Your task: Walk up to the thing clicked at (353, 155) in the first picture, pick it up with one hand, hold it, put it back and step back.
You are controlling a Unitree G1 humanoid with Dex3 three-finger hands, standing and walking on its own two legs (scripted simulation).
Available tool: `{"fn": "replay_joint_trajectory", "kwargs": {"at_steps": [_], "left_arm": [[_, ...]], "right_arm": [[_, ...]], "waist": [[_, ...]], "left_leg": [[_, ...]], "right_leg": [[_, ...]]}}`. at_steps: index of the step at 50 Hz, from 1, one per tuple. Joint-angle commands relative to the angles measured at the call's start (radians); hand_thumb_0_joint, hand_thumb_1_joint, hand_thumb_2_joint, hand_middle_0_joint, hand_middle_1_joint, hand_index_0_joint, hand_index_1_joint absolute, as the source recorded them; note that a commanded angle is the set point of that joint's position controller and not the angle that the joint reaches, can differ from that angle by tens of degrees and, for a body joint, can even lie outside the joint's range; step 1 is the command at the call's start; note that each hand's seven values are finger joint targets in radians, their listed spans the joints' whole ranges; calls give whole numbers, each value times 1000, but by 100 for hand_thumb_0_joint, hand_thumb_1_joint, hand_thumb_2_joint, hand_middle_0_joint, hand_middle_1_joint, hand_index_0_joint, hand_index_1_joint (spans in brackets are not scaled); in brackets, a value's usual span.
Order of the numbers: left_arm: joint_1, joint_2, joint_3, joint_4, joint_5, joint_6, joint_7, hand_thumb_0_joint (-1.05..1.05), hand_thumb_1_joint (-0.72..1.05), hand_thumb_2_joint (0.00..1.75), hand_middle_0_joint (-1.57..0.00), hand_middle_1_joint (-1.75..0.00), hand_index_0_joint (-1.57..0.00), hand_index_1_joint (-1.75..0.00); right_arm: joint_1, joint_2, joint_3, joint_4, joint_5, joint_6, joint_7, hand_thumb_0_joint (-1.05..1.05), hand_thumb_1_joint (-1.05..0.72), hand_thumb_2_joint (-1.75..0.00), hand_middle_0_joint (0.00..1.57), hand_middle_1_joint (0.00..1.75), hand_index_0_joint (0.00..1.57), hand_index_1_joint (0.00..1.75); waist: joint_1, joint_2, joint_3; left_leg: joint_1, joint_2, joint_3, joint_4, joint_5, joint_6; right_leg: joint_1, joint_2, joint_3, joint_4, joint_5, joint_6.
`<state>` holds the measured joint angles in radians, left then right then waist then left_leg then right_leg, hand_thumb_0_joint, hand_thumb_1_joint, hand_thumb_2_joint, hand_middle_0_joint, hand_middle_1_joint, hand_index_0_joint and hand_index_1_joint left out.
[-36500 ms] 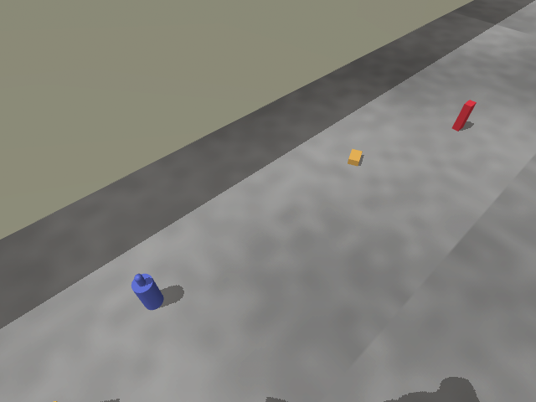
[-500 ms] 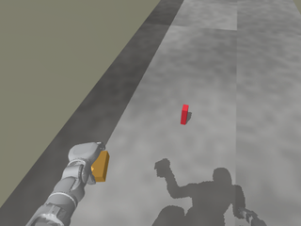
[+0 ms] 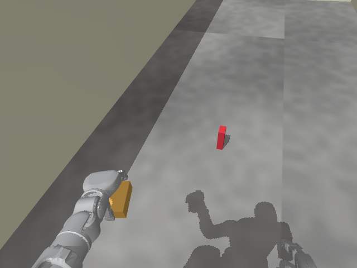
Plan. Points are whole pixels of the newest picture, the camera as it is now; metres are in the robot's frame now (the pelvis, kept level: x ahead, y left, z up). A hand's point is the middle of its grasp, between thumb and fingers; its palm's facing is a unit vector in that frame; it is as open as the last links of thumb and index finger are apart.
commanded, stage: hold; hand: left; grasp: from above
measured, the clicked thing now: (117, 198) +0.31 +0.21 -0.09
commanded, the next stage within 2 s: crouch in 0.32 s
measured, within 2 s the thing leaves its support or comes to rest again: neither
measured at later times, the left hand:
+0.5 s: hand (107, 195) +0.30 +0.22 -0.05, palm faces -0.43 -0.08 -0.90, open 11.4 cm
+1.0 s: hand (121, 214) +0.31 +0.23 -0.21, palm faces -0.43 +0.00 -0.90, open 11.3 cm
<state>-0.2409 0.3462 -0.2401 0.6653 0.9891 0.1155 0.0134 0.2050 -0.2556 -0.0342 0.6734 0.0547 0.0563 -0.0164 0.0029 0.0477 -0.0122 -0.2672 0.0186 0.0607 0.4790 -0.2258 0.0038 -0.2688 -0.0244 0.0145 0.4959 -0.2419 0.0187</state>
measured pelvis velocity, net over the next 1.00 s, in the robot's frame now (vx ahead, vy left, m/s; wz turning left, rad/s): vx -0.02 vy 0.00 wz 0.01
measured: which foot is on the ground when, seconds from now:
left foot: down 0.00-1.00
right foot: down 0.00-1.00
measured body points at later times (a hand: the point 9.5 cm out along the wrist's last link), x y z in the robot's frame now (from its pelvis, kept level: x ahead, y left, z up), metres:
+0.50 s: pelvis +0.01 +0.00 +0.00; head +0.02 -0.02 +0.45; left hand +0.32 +0.22 +0.00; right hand +0.14 -0.25 -0.12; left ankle +0.02 +0.12 -0.74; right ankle +0.01 -0.13 -0.74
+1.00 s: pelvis -0.02 +0.00 -0.08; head +0.09 +0.02 +0.35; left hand +0.33 +0.23 -0.16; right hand +0.07 -0.29 -0.20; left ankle +0.02 +0.12 -0.74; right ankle +0.01 -0.13 -0.74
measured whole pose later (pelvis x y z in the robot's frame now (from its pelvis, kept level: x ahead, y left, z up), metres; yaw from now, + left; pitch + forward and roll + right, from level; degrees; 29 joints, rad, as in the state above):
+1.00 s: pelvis -0.02 +0.00 -0.08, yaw +1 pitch +20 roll -1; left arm -0.47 0.34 -0.15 1.12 1.14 0.02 0.39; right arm 0.24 -0.28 -0.08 0.72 -0.01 0.01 0.01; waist -0.08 0.00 -0.15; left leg -1.00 0.04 0.02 1.11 -0.46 0.01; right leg -0.97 -0.02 -0.01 1.09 -0.47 0.02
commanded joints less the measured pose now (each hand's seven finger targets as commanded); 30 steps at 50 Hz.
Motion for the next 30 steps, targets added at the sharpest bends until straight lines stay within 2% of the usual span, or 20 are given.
{"fn": "replay_joint_trajectory", "kwargs": {"at_steps": [1,2,4,5,8,10,12,14,16,17,19,20,21,22,23,24,26,27,30], "left_arm": [[-415,221,121,-197,19,-5,60,0,56,76,-109,-38,-102,-45],[-433,209,108,-215,16,-8,63,0,57,76,-109,-40,-103,-46],[-385,180,94,-184,13,-1,66,0,57,75,-109,-40,-103,-47],[-366,192,112,-175,7,1,69,0,56,74,-107,-40,-102,-45],[-369,170,85,-179,5,4,63,0,57,75,-108,-40,-102,-47],[-367,209,120,-203,10,2,64,0,56,73,-108,-38,-102,-45],[-364,188,98,-195,8,5,59,0,57,75,-109,-40,-103,-47],[-382,209,113,-197,20,8,68,0,58,74,-109,-40,-103,-46],[-410,208,109,-193,13,6,71,0,58,75,-111,-38,-104,-45],[-409,184,92,-199,9,4,70,0,60,73,-110,-40,-105,-46],[-366,196,113,-157,15,11,76,0,59,74,-110,-40,-104,-46],[-352,190,113,-158,15,12,76,0,59,74,-109,-41,-104,-47],[-373,182,99,-172,10,10,74,0,66,80,-110,-46,-107,-49],[-381,194,105,-193,10,7,72,0,61,72,-102,-43,-99,-44],[-344,182,102,-153,10,11,71,0,58,66,-106,-39,-103,-43],[-320,167,95,-148,7,8,68,0,57,69,-109,-35,-103,-40],[-297,165,101,-131,12,-1,75,0,57,69,-109,-33,-103,-39],[-270,147,88,-103,19,-4,80,0,57,66,-108,-34,-103,-39],[-261,155,106,-66,37,-25,119,0,55,62,-108,-31,-103,-36]], "right_arm": [[-66,-130,-38,-118,2,-39,-12,0,-90,-90,20,30,20,30],[-67,-131,-38,-120,2,-40,-12,0,-90,-90,20,30,20,30],[-68,-130,-40,-121,4,-39,-11,0,-90,-90,20,30,20,30],[-71,-130,-41,-120,4,-40,-10,0,-90,-90,20,30,20,30],[-75,-129,-42,-123,3,-40,-8,0,-90,-90,20,30,20,30],[-71,-131,-46,-123,5,-38,-8,0,-90,-90,20,30,20,30],[-67,-130,-44,-122,5,-35,-8,0,-90,-90,20,30,20,30],[-63,-137,-45,-117,5,-34,-9,0,-90,-90,20,30,20,30],[-60,-134,-44,-110,3,-34,-9,0,-90,-90,20,30,20,30],[-57,-129,-42,-110,4,-37,-9,0,-90,-90,20,30,20,30],[-56,-133,-47,-109,5,-34,-10,0,-90,-90,20,30,20,30],[-51,-131,-47,-109,5,-34,-8,0,-90,-90,20,30,20,30],[-52,-134,-48,-109,3,-35,-6,0,-89,-90,20,30,20,30],[-58,-132,-48,-113,4,-36,-6,0,-86,-88,20,30,20,30],[-59,-133,-49,-113,4,-35,-6,0,-89,-90,20,30,20,30],[-56,-131,-49,-116,7,-35,-5,0,-89,-90,20,30,20,30],[-52,-133,-50,-115,5,-32,-6,0,-88,-90,20,30,20,30],[-46,-129,-49,-115,4,-32,-5,0,-88,-90,20,30,20,30],[-34,-132,-52,-114,1,-27,-2,0,-89,-90,20,30,20,30]], "waist": [[-8,-34,-245],[-10,-26,-249],[-7,-27,-236],[2,-32,-235],[-6,-44,-231],[7,-25,-257],[-1,-21,-258],[-4,-31,-255],[-10,-33,-251],[-7,-29,-253],[-1,-36,-239],[0,-48,-247],[-8,-47,-249],[5,-26,-253],[0,-33,-237],[1,-44,-239],[0,-52,-223],[-5,-77,-196],[-14,-91,-168]], "left_leg": [[130,-24,-20,-51,173,11],[135,-26,-18,-51,165,11],[135,-28,-14,-56,157,10],[127,-27,-17,-58,156,9],[124,-27,-20,-57,155,10],[126,-31,-14,-54,168,11],[138,-27,-17,-55,197,8],[141,-25,-21,-55,196,7],[142,-24,-19,-54,189,10],[140,-24,-21,-56,197,8],[132,-28,-14,-54,198,10],[131,-29,-15,-52,209,12],[133,-28,-15,-51,209,12],[136,-27,-16,-55,208,9],[128,-27,-16,-54,206,9],[131,-24,-18,-56,215,8],[122,-24,-18,-53,212,7],[103,-25,-22,-51,213,9],[76,-34,-17,-37,174,10]], "right_leg": [[42,47,-14,-76,160,-28],[42,45,-12,-80,155,-28],[38,43,-10,-85,146,-30],[45,44,-15,-89,140,-28],[47,42,-16,-90,141,-27],[66,39,-13,-87,157,-28],[60,43,-15,-79,183,-30],[59,46,-18,-83,179,-31],[60,45,-18,-86,178,-30],[57,46,-20,-82,185,-31],[54,43,-16,-88,187,-29],[66,43,-17,-86,200,-27],[66,42,-17,-86,202,-28],[71,43,-21,-85,195,-30],[61,44,-20,-86,191,-30],[63,46,-22,-81,197,-32],[52,48,-22,-78,191,-31],[43,48,-25,-79,194,-30],[12,41,-20,-79,163,-29]]}}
